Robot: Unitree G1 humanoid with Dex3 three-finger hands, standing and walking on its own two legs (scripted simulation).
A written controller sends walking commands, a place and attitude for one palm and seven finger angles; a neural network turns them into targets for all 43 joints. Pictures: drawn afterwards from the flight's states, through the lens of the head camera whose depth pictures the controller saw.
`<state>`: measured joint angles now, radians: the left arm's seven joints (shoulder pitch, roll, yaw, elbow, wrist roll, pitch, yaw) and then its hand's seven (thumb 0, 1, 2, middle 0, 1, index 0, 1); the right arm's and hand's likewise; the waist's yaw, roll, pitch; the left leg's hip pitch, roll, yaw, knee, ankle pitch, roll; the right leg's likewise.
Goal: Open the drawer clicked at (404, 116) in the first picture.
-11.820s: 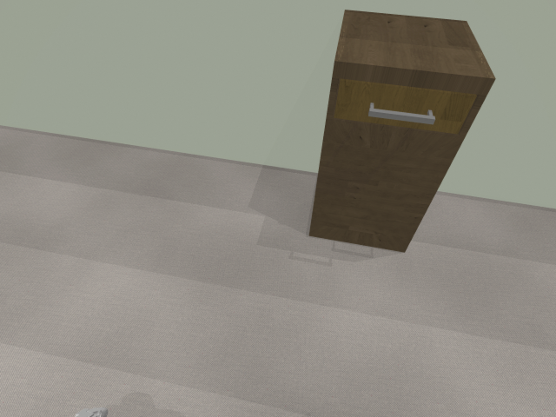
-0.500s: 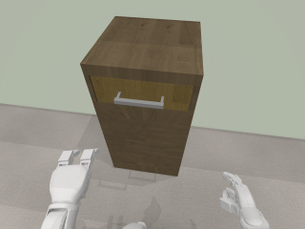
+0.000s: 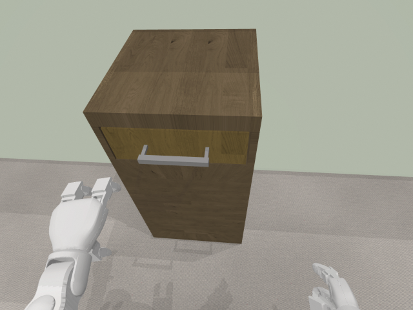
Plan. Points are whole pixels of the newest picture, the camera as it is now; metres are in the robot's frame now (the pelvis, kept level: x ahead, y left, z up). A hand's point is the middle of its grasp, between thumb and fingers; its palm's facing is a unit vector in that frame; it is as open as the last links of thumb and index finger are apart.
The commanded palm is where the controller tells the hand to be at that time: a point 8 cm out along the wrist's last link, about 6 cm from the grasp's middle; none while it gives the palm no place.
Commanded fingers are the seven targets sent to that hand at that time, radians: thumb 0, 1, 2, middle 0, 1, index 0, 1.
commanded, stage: raise the hand with hooked fingers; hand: left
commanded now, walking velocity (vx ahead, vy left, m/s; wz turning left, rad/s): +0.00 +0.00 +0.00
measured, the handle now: (174, 155) +0.49 +0.15 -0.04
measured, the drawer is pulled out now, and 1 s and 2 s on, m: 0.00 0.00 0.00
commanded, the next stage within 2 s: move the hooked fingers above the handle in 0.82 s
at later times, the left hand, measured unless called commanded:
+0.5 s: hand (98, 179) +0.31 +0.24 +0.10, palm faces +0.04 -0.07 -1.00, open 13.8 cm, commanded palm +0.28 +0.24 +0.15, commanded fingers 0.00 -0.50 0.30 -0.30 -1.20 -0.30 -1.20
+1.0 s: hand (93, 190) +0.29 +0.24 +0.09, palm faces +0.04 -0.09 -1.00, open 13.8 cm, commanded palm +0.28 +0.24 +0.15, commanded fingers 0.00 -0.50 0.30 -0.30 -1.20 -0.30 -1.20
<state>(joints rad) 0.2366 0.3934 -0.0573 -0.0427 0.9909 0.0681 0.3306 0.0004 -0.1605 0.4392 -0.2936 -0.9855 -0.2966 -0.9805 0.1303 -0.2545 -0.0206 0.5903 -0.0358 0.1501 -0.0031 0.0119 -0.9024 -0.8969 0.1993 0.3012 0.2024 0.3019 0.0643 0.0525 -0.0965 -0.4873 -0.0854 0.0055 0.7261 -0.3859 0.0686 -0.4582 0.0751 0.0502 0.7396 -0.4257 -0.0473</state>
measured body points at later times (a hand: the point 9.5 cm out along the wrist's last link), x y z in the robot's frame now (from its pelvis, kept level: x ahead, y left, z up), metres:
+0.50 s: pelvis +0.00 +0.00 +0.02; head +0.02 -0.03 +0.47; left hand +0.30 +0.24 +0.15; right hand +0.20 -0.22 -0.09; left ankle -0.02 +0.08 -0.71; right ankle -0.04 -0.09 -0.71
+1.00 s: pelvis -0.01 +0.00 +0.02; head +0.00 -0.02 +0.47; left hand +0.29 +0.25 +0.15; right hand +0.17 -0.22 -0.10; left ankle -0.02 +0.08 -0.71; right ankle -0.04 -0.09 -0.71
